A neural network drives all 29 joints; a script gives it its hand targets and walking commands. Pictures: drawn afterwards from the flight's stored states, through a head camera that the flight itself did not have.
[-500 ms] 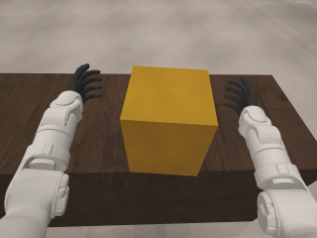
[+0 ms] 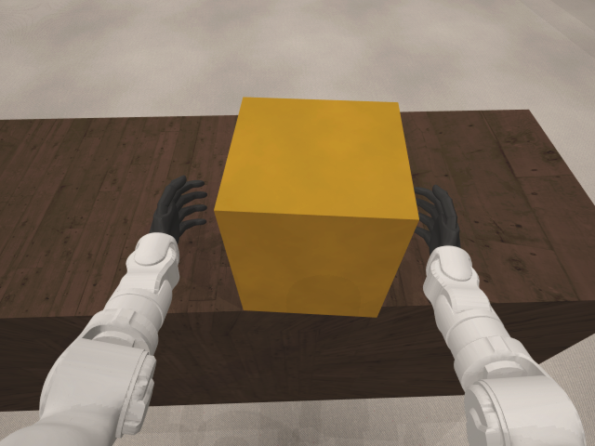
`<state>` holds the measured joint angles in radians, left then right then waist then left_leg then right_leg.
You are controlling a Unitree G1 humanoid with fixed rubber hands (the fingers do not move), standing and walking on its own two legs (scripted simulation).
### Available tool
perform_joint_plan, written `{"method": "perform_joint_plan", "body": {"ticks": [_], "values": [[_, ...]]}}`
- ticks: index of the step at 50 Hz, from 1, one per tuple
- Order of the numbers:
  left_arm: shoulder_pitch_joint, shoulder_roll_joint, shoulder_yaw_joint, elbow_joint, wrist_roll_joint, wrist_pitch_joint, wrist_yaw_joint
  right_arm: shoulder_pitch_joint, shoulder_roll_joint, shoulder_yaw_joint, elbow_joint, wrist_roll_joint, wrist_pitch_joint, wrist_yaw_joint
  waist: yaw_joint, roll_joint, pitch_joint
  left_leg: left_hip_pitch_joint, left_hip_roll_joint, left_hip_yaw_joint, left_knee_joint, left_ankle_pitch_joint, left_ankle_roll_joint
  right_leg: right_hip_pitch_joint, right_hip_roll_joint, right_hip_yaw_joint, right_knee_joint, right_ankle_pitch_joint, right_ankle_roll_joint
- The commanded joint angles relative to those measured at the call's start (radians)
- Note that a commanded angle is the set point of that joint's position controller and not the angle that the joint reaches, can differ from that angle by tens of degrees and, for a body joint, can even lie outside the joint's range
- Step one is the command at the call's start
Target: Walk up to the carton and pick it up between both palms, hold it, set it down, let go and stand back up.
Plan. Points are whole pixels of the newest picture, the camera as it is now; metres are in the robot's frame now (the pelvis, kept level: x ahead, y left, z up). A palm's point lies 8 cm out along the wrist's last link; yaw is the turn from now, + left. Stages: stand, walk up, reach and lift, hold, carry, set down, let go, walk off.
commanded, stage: reach and lift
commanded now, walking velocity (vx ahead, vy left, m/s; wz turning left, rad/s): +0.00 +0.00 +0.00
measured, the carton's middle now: (314, 214) +0.43 -0.04 +0.05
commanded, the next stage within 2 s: none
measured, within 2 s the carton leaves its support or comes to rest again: leaves its support in 1.92 s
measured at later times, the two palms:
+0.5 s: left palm (207, 229) +0.43 +0.11 +0.04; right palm (419, 243) +0.37 -0.19 +0.04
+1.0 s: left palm (207, 228) +0.43 +0.11 +0.05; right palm (418, 240) +0.38 -0.19 +0.05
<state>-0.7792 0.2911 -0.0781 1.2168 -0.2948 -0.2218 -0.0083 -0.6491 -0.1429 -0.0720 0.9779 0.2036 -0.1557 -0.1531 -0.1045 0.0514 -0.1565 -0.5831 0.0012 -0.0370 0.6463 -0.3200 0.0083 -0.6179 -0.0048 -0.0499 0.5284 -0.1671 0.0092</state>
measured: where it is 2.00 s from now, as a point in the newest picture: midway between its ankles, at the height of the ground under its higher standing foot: outside the picture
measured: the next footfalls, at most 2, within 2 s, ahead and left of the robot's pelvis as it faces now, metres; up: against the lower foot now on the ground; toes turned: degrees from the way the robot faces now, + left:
none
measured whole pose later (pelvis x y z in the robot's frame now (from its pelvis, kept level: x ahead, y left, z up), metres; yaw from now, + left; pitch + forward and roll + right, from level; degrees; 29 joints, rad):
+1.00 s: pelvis -0.02 -0.01 -0.01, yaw -1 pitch +16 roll -1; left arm -0.89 0.18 0.03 1.28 -0.17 -0.20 0.07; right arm -0.76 0.01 -0.18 0.99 0.07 -0.09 -0.23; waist -0.11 0.02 -0.17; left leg -0.66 0.00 -0.02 0.68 -0.31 0.00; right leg -0.71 0.00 -0.03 0.59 -0.17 0.00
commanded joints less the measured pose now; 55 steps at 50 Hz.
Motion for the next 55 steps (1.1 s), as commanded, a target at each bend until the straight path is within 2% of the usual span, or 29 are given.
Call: {"method": "perform_joint_plan", "body": {"ticks": [1, 7, 11, 16, 24, 28, 33, 43, 51, 55], "values": [[-0.606, 0.191, 0.024, -0.19, -0.014, -0.095, 0.001, -0.518, -0.157, 0.011, -0.217, 0.031, -0.09, -0.002, -0.038, 0.033, -0.763, 0.22, -0.026, 0.028, -0.026, 0.467, -0.09, 0.444, 0.033, 0.004, 0.056, 0.414, 0.005], [-0.666, 0.18, -0.001, -0.124, -0.047, -0.086, 0.015, -0.586, -0.137, 0.036, -0.212, 0.051, -0.054, 0.001, -0.015, 0.028, -0.753, 0.149, -0.024, 0.034, -0.016, 0.342, -0.073, 0.368, 0.029, 0.008, 0.082, 0.268, -0.007], [-0.691, 0.149, -0.011, -0.08, -0.049, -0.087, 0.022, -0.616, -0.098, 0.049, -0.189, 0.05, -0.035, -0.002, -0.008, 0.019, -0.741, 0.101, -0.024, 0.034, -0.002, 0.295, -0.064, 0.341, 0.025, 0.012, 0.106, 0.224, -0.01], [-0.703, 0.096, 0.01, -0.068, -0.007, -0.088, 0.025, -0.632, -0.028, 0.038, -0.184, 0.015, -0.028, -0.022, -0.013, 0.01, -0.752, 0.061, -0.031, 0.039, 0.008, 0.28, -0.059, 0.364, 0.02, 0.022, 0.119, 0.237, -0.005], [-0.714, 0.057, 0.095, -0.146, 0.101, -0.054, 0.059, -0.644, 0.014, -0.059, -0.199, -0.094, -0.042, -0.067, -0.018, 0.033, -0.796, 0.089, -0.026, 0.056, -0.008, 0.314, -0.078, 0.424, 0.031, 0.021, 0.101, 0.296, -0.003], [-0.727, 0.044, 0.088, -0.157, 0.094, -0.048, 0.066, -0.663, 0.038, -0.058, -0.213, -0.104, -0.033, -0.071, -0.016, 0.025, -0.799, 0.064, -0.027, 0.062, -0.023, 0.287, -0.072, 0.456, 0.027, 0.024, 0.095, 0.292, -0.001], [-0.746, 0.036, 0.07, -0.149, 0.073, -0.042, 0.075, -0.68, 0.068, -0.046, -0.211, -0.096, -0.002, -0.072, -0.014, 0.023, -0.775, 0.019, -0.025, 0.061, -0.045, 0.214, -0.06, 0.463, 0.018, 0.027, 0.094, 0.231, -0.002], [-0.736, -0.013, 0.083, -0.159, 0.102, -0.041, 0.072, -0.68, 0.117, -0.042, -0.223, -0.111, 0.011, -0.072, -0.007, 0.031, -0.758, 0.04, -0.026, 0.06, -0.05, 0.256, -0.062, 0.475, 0.017, 0.025, 0.083, 0.26, -0.005], [-0.722, -0.071, 0.12, -0.176, 0.161, -0.067, 0.059, -0.648, 0.178, -0.072, -0.218, -0.175, -0.008, -0.054, -0.009, 0.033, -0.744, 0.068, -0.027, 0.063, -0.077, 0.277, -0.061, 0.513, 0.012, 0.024, 0.056, 0.294, -0.004], [-0.712, -0.145, 0.153, -0.177, 0.223, -0.096, 0.035, -0.622, 0.268, -0.092, -0.21, -0.243, -0.034, -0.027, -0.008, 0.028, -0.73, 0.08, -0.032, 0.068, -0.109, 0.288, -0.058, 0.572, 0.005, 0.023, 0.033, 0.334, -0.001]]}}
